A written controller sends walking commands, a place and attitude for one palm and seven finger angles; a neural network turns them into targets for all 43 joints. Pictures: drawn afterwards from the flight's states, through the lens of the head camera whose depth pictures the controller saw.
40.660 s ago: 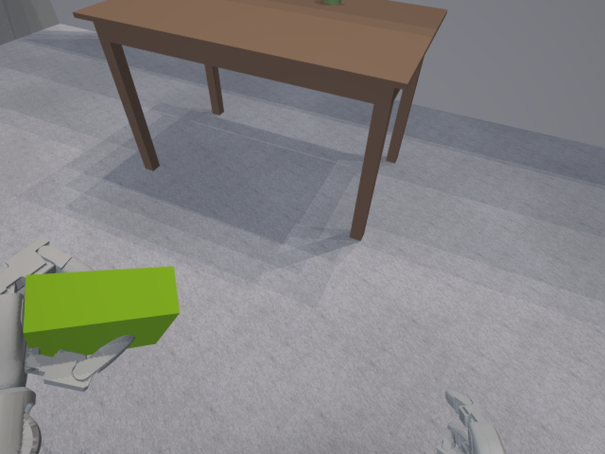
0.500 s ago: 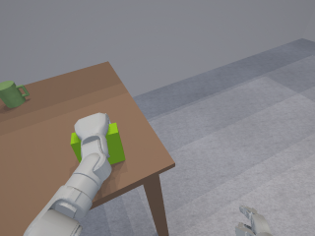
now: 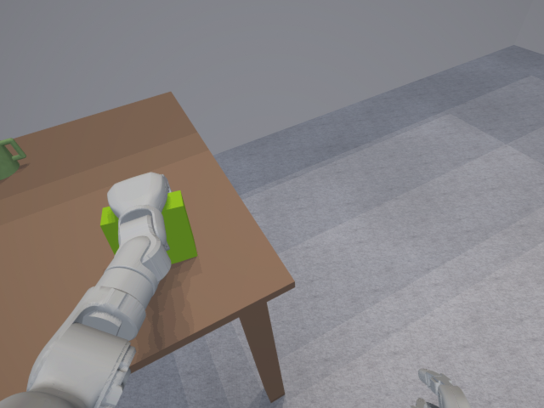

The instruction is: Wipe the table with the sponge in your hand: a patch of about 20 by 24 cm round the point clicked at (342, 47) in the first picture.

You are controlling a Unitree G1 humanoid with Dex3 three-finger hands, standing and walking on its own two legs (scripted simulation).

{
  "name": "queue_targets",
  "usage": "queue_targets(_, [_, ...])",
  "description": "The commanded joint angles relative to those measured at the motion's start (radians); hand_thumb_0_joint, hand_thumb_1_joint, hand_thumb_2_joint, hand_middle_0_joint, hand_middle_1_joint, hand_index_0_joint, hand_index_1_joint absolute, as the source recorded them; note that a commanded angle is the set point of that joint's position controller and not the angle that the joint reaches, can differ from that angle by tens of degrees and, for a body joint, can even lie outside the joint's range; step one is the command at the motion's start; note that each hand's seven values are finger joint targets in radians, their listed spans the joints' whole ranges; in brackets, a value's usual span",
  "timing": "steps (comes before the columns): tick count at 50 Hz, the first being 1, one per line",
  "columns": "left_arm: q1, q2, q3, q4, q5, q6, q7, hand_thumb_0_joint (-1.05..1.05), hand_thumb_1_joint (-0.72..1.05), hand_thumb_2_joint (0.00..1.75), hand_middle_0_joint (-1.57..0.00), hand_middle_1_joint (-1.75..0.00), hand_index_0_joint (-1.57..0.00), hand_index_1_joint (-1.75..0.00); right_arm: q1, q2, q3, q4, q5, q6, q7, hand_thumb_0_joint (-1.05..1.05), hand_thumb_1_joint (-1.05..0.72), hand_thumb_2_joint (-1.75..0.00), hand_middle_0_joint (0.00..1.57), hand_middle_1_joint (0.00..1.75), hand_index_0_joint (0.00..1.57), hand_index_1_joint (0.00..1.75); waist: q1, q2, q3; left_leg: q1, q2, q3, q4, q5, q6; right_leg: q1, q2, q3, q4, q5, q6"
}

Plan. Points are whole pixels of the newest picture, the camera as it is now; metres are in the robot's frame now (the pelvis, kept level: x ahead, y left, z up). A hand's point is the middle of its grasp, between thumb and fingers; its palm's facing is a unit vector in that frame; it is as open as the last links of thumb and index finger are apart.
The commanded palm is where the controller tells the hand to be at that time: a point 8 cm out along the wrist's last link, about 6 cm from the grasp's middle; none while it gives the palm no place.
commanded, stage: wipe forward along the third lane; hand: left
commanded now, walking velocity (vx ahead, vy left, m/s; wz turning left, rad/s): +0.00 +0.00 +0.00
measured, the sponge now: (155, 241) +0.38 +0.23 +0.03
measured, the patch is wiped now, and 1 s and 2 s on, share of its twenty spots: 0.85 0.95 0.95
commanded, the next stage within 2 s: wipe back along the third lane in 0.38 s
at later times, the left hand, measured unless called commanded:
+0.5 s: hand (144, 202) +0.44 +0.25 +0.07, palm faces -0.08 -0.05 -1.00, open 9.6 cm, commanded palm +0.41 +0.27 +0.11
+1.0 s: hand (140, 213) +0.41 +0.25 +0.08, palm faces +0.04 -0.06 -1.00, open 9.6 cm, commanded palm +0.37 +0.24 +0.11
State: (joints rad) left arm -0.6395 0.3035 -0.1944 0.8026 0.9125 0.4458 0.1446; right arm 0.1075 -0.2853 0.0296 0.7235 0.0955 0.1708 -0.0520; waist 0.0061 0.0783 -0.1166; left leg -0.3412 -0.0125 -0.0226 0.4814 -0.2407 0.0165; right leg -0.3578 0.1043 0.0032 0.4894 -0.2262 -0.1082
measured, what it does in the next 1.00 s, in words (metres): shifts its weight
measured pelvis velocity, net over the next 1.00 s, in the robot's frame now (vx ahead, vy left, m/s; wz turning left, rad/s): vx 0.03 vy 0.05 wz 0.00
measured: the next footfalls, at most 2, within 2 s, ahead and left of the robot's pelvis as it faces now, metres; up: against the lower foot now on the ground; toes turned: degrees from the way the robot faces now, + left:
none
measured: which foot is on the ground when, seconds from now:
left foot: down 0.00-1.00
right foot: down 0.00-1.00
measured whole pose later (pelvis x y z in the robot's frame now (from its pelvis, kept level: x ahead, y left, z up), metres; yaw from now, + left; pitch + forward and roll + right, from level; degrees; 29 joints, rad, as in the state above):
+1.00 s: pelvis +0.03 +0.05 +0.00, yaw +0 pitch +5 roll +0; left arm -0.55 0.22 -0.32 0.64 0.91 0.62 0.24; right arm 0.05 -0.26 0.03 0.69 0.11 0.25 0.01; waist 0.03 0.08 -0.14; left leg -0.27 -0.06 -0.01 0.44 -0.26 0.06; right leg -0.27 0.06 0.03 0.43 -0.25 -0.04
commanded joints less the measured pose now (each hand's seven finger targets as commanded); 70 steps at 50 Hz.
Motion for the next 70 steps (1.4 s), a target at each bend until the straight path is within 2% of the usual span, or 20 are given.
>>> queue_targets(1, [-0.277, 0.239, 0.051, -0.009, 0.063, 0.001, 0.05, 0.0, 0.1, 1.3, -1.2, -1.6, -1.2, -1.6, -0.108, -0.107, -0.038, -0.132, -0.007, -0.043, 0.003, 0.0, -0.9, -0.9, 0.2, 0.3, 0.2, 0.3, -0.003, -0.186, -0.172, -0.094, -0.036, 0.029, -0.026, 0.042, 0.04, 0.228, -0.112, 0.152, -0.09, 0.193, 0.076])
queue_targets(2, [-0.262, 0.274, 0.087, -0.019, 0.059, 0.0, 0.051, 0.0, 0.1, 1.3, -1.2, -1.6, -1.2, -1.6, -0.112, -0.112, -0.04, -0.133, -0.008, -0.04, 0.003, 0.0, -0.9, -0.9, 0.2, 0.3, 0.2, 0.3, 0.015, -0.169, -0.206, -0.096, -0.039, 0.024, -0.03, 0.053, 0.038, 0.254, -0.111, 0.169, -0.088, 0.212, 0.07])
queue_targets(4, [-0.275, 0.238, 0.054, -0.008, 0.061, -0.005, 0.054, 0.0, 0.1, 1.3, -1.2, -1.6, -1.2, -1.6, -0.097, -0.108, -0.04, -0.131, -0.007, -0.039, 0.005, 0.0, -0.9, -0.9, 0.2, 0.3, 0.2, 0.3, -0.007, -0.194, -0.188, -0.099, -0.037, 0.033, -0.026, 0.058, 0.042, 0.25, -0.114, 0.15, -0.085, 0.245, 0.08])
queue_targets(6, [-0.319, 0.272, 0.066, 0.016, 0.063, -0.007, 0.057, 0.0, 0.1, 1.3, -1.2, -1.6, -1.2, -1.6, -0.096, -0.112, -0.038, -0.124, -0.005, -0.038, 0.004, 0.0, -0.9, -0.9, 0.2, 0.3, 0.2, 0.3, -0.019, -0.192, -0.162, -0.112, -0.036, 0.032, -0.026, 0.034, 0.042, 0.229, -0.117, 0.16, -0.095, 0.208, 0.084])
queue_targets(7, [-0.318, 0.309, 0.098, 0.023, 0.061, -0.007, 0.056, 0.0, 0.1, 1.3, -1.2, -1.6, -1.2, -1.6, -0.098, -0.117, -0.038, -0.122, -0.006, -0.037, 0.004, 0.0, -0.9, -0.9, 0.2, 0.3, 0.2, 0.3, -0.003, -0.176, -0.167, -0.119, -0.039, 0.022, -0.035, 0.026, 0.039, 0.23, -0.112, 0.169, -0.1, 0.174, 0.075])
queue_targets(9, [-0.368, 0.269, 0.053, 0.041, 0.069, -0.015, 0.057, 0.0, 0.1, 1.3, -1.2, -1.6, -1.2, -1.6, -0.08, -0.112, -0.038, -0.117, -0.006, -0.041, 0.003, 0.0, -0.9, -0.9, 0.2, 0.3, 0.2, 0.3, -0.028, -0.168, -0.155, -0.106, -0.035, 0.03, -0.029, 0.029, 0.044, 0.203, -0.113, 0.139, -0.097, 0.17, 0.08])
queue_targets(12, [-0.38, 0.346, 0.115, 0.066, 0.071, -0.026, 0.059, 0.0, 0.1, 1.3, -1.2, -1.6, -1.2, -1.6, -0.072, -0.121, -0.041, -0.112, -0.009, -0.04, 0.001, 0.0, -0.9, -0.9, 0.2, 0.3, 0.2, 0.3, -0.01, -0.158, -0.209, -0.116, -0.036, 0.025, -0.028, 0.042, 0.042, 0.233, -0.112, 0.159, -0.093, 0.187, 0.075])
queue_targets(14, [-0.416, 0.323, 0.083, 0.091, 0.078, -0.036, 0.061, 0.0, 0.1, 1.3, -1.2, -1.6, -1.2, -1.6, -0.05, -0.12, -0.04, -0.105, -0.007, -0.042, 0.003, 0.0, -0.9, -0.9, 0.2, 0.3, 0.2, 0.3, -0.036, -0.166, -0.195, -0.121, -0.032, 0.031, -0.022, 0.04, 0.044, 0.218, -0.114, 0.136, -0.086, 0.195, 0.082])
queue_targets(22, [-0.396, 0.334, 0.116, 0.122, 0.068, -0.058, 0.07, 0.0, 0.1, 1.3, -1.2, -1.6, -1.2, -1.6, -0.027, -0.125, -0.048, -0.106, -0.011, -0.039, 0.017, 0.0, -0.9, -0.9, 0.2, 0.3, 0.2, 0.3, -0.019, -0.152, -0.236, -0.112, -0.034, 0.027, -0.023, 0.091, 0.044, 0.232, -0.102, 0.119, -0.073, 0.285, 0.074])
queue_targets(24, [-0.43, 0.298, 0.078, 0.136, 0.075, -0.063, 0.077, 0.0, 0.1, 1.3, -1.2, -1.6, -1.2, -1.6, -0.007, -0.122, -0.051, -0.099, -0.011, -0.043, 0.018, 0.0, -0.9, -0.9, 0.2, 0.3, 0.2, 0.3, -0.045, -0.168, -0.218, -0.109, -0.031, 0.033, -0.018, 0.076, 0.048, 0.208, -0.103, 0.106, -0.075, 0.265, 0.08])
queue_targets(27, [-0.338, 0.25, 0.08, 0.115, 0.066, -0.066, 0.079, 0.0, 0.1, 1.3, -1.2, -1.6, -1.2, -1.6, -0.021, -0.115, -0.057, -0.113, -0.012, -0.042, 0.028, 0.0, -0.9, -0.9, 0.2, 0.3, 0.2, 0.3, -0.005, -0.125, -0.257, -0.081, -0.033, 0.031, -0.024, 0.122, 0.045, 0.228, -0.097, 0.098, -0.068, 0.305, 0.065])
queue_targets(33, [-0.265, 0.145, 0.026, 0.047, 0.025, -0.025, 0.099, 0.0, 0.1, 1.3, -1.2, -1.6, -1.2, -1.6, -0.061, -0.106, -0.057, -0.125, -0.002, -0.03, 0.039, 0.0, -0.9, -0.9, 0.2, 0.3, 0.2, 0.3, -0.004, -0.161, -0.221, -0.037, -0.027, 0.029, -0.043, 0.122, 0.046, 0.218, -0.088, 0.073, -0.082, 0.267, 0.065])
queue_targets(37, [-0.185, 0.127, 0.036, -0.013, -0.003, 0.036, 0.101, 0.0, 0.1, 1.3, -1.2, -1.6, -1.2, -1.6, -0.115, -0.103, -0.054, -0.139, 0.002, -0.016, 0.045, 0.0, -0.9, -0.9, 0.2, 0.3, 0.2, 0.3, 0.033, -0.138, -0.233, -0.004, -0.027, 0.024, -0.06, 0.158, 0.039, 0.248, -0.085, 0.07, -0.086, 0.289, 0.053])
queue_targets(40, [-0.136, 0.04, -0.036, -0.075, -0.011, 0.088, 0.095, 0.0, 0.1, 1.3, -1.2, -1.6, -1.2, -1.6, -0.15, -0.093, -0.047, -0.153, 0.007, 0.0, 0.052, 0.0, -0.9, -0.9, 0.2, 0.3, 0.2, 0.3, 0.025, -0.145, -0.204, 0.028, -0.024, 0.023, -0.066, 0.175, 0.036, 0.236, -0.083, 0.05, -0.088, 0.292, 0.052])
queue_targets(47, [-0.069, -0.03, -0.086, -0.236, -0.025, 0.199, 0.06, 0.0, 0.1, 1.3, -1.2, -1.6, -1.2, -1.6, -0.242, -0.088, -0.041, -0.187, 0.007, 0.035, 0.066, 0.0, -0.9, -0.9, 0.2, 0.3, 0.2, 0.3, 0.04, -0.149, -0.201, 0.109, -0.013, 0.002, -0.07, 0.263, 0.024, 0.233, -0.078, 0.028, -0.072, 0.334, 0.035])
queue_targets(50, [-0.098, -0.071, -0.142, -0.256, -0.011, 0.231, 0.041, 0.0, 0.1, 1.3, -1.2, -1.6, -1.2, -1.6, -0.255, -0.084, -0.036, -0.185, 0.008, 0.046, 0.073, 0.0, -0.9, -0.9, 0.2, 0.3, 0.2, 0.3, 0.024, -0.155, -0.17, 0.14, -0.006, -0.006, -0.064, 0.278, 0.02, 0.195, -0.074, 0.008, -0.065, 0.316, 0.031])
queue_targets(56, [-0.077, -0.127, -0.205, -0.326, 0.006, 0.246, 0.014, 0.0, 0.1, 1.3, -1.2, -1.6, -1.2, -1.6, -0.281, -0.079, -0.034, -0.198, 0.002, 0.063, 0.097, 0.0, -0.9, -0.9, 0.2, 0.3, 0.2, 0.3, 0.029, -0.146, -0.208, 0.187, -0.001, -0.021, -0.03, 0.388, 0.011, 0.195, -0.071, -0.005, -0.026, 0.382, 0.019])
queue_targets(57, [-0.086, -0.179, -0.249, -0.363, -0.003, 0.243, 0.003, 0.0, 0.1, 1.3, -1.2, -1.6, -1.2, -1.6, -0.293, -0.072, -0.034, -0.214, 0.002, 0.066, 0.102, 0.0, -0.9, -0.9, 0.2, 0.3, 0.2, 0.3, 0.027, -0.135, -0.222, 0.191, 0.002, -0.026, -0.026, 0.414, 0.01, 0.199, -0.072, -0.011, -0.017, 0.389, 0.018])
queue_targets(67, [0.048, -0.249, -0.322, -0.506, -0.011, 0.27, -0.013, 0.0, 0.1, 1.3, -1.2, -1.6, -1.2, -1.6, -0.328, -0.064, -0.036, -0.233, 0.0, 0.078, 0.153, 0.0, -0.9, -0.9, 0.2, 0.3, 0.2, 0.3, 0.041, -0.134, -0.24, 0.212, 0.018, -0.05, 0.022, 0.555, 0.003, 0.2, -0.07, -0.027, 0.027, 0.439, 0.016])
queue_targets(70, [0.125, -0.22, -0.311, -0.556, -0.013, 0.286, -0.01, 0.0, 0.1, 1.3, -1.2, -1.6, -1.2, -1.6, -0.339, -0.067, -0.03, -0.236, 0.003, 0.079, 0.163, 0.0, -0.9, -0.9, 0.2, 0.3, 0.2, 0.3, 0.046, -0.151, -0.22, 0.194, 0.017, -0.044, 0.018, 0.513, 0.005, 0.219, -0.071, -0.024, 0.029, 0.441, 0.019])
